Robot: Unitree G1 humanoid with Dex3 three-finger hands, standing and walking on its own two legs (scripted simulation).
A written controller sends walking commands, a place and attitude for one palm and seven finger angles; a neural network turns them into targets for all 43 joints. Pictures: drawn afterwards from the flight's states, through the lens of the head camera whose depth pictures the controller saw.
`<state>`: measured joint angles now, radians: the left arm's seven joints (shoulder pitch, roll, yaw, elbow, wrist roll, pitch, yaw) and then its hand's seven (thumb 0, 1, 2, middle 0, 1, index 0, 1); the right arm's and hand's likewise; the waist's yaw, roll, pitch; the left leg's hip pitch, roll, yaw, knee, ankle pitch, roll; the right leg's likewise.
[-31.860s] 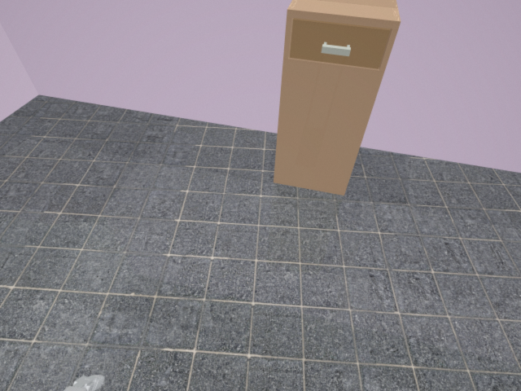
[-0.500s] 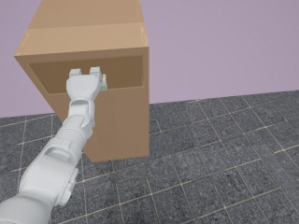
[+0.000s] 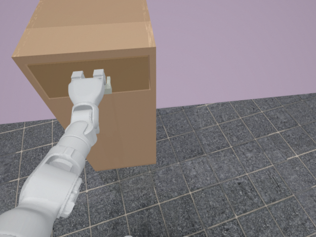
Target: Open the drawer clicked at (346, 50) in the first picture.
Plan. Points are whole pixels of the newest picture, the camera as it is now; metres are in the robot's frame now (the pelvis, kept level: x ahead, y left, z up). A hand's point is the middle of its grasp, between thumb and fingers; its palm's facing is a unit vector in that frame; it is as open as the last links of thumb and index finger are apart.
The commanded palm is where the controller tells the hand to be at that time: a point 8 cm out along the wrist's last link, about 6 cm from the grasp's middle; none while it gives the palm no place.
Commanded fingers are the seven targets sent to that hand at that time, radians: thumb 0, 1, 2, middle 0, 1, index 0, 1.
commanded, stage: lift the fingers back up to retry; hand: left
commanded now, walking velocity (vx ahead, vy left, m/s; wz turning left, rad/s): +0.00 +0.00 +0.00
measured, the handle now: (94, 85) +0.55 +0.19 +0.04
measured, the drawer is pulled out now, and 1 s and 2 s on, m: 0.00 0.00 0.00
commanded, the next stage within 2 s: re-aim the fingers above the handle in 0.78 s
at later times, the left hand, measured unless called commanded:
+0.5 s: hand (94, 93) +0.48 +0.17 +0.07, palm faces +0.05 -0.03 -1.00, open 13.9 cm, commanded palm +0.45 +0.17 +0.14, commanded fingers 0.00 -0.50 0.30 -0.30 -1.20 -0.30 -1.20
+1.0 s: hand (95, 94) +0.47 +0.16 +0.09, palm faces +0.04 -0.05 -1.00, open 13.9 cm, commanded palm +0.45 +0.17 +0.15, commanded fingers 0.00 -0.50 0.30 -0.30 -1.20 -0.30 -1.20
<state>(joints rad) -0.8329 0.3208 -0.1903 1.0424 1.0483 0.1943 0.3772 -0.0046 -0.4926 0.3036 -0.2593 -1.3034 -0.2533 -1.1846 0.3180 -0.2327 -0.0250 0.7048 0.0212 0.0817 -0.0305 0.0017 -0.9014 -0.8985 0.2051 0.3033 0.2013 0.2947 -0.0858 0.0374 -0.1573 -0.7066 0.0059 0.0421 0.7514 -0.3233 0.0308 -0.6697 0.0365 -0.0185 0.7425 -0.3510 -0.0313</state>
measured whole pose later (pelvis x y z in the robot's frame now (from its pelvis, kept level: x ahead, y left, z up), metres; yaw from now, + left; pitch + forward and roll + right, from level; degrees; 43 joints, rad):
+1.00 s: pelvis +0.04 -0.01 +0.02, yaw +1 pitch +10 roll +0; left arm -0.64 0.31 -0.21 0.72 1.03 0.10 0.24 -0.01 -0.49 0.30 -0.32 -1.20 -0.32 -1.20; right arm 0.20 -0.25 -0.05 0.69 0.03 0.11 -0.05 0.00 -0.90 -0.90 0.20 0.30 0.20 0.29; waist -0.02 0.05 -0.11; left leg -0.45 0.00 0.03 0.58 -0.30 0.01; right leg -0.42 0.03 -0.02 0.58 -0.34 -0.04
